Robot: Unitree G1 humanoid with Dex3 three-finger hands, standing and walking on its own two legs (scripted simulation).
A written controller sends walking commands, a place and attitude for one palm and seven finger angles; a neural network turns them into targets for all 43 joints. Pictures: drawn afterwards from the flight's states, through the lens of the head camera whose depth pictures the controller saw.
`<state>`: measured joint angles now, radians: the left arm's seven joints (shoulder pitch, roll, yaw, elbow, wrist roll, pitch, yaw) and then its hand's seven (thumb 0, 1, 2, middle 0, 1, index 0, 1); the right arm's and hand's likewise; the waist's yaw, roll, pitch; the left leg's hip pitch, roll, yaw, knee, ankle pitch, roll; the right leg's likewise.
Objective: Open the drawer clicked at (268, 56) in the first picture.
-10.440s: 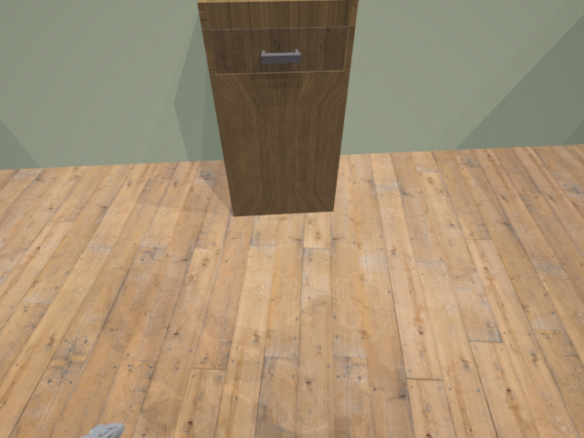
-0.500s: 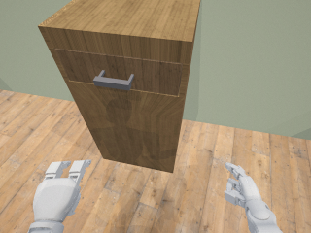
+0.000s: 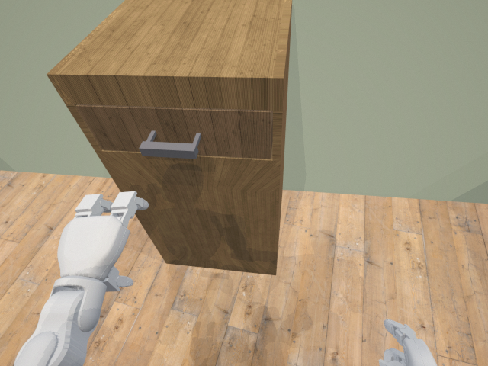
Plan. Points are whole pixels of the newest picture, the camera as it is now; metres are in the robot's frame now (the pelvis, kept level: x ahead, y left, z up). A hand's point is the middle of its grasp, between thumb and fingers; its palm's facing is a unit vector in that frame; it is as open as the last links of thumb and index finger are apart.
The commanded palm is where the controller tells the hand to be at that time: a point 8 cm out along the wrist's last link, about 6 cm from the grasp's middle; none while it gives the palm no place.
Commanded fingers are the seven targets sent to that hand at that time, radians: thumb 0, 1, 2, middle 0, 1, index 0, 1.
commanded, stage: raise the hand with hooked fingers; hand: left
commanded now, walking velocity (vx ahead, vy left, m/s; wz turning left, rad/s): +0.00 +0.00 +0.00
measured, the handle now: (172, 143) +0.55 +0.25 +0.02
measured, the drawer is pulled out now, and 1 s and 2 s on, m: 0.00 0.00 0.00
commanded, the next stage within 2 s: move the hooked fingers above the handle in 0.80 s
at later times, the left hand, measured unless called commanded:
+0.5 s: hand (91, 194) +0.30 +0.27 +0.15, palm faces +0.07 -0.04 -1.00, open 13.8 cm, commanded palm +0.27 +0.26 +0.19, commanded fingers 0.00 -0.50 0.30 -0.30 -1.20 -0.30 -1.20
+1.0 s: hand (100, 207) +0.29 +0.25 +0.13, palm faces +0.05 -0.03 -1.00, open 13.8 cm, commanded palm +0.27 +0.25 +0.19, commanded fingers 0.00 -0.50 0.30 -0.30 -1.20 -0.30 -1.20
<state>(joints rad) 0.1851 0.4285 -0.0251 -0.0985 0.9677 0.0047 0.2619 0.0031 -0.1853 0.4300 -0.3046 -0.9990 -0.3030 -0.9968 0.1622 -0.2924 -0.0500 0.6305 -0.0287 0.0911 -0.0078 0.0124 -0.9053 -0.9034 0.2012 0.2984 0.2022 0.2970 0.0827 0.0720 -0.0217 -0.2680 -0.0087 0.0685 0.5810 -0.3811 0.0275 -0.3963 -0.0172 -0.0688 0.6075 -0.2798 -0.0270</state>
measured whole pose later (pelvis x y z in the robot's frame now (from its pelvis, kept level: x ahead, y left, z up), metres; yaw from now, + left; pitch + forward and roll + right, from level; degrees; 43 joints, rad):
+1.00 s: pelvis -0.02 +0.00 +0.02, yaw +1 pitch +0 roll +1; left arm -0.20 0.52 -0.05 0.10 0.90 0.00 -0.01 0.00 -0.49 0.30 -0.32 -1.20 -0.32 -1.20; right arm 0.12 -0.27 0.00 0.63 0.02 0.13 0.01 0.01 -0.91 -0.90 0.20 0.30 0.20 0.30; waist 0.09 0.09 0.01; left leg -0.15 -0.03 0.05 0.39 -0.25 0.03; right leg -0.26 -0.03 -0.08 0.41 -0.15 -0.02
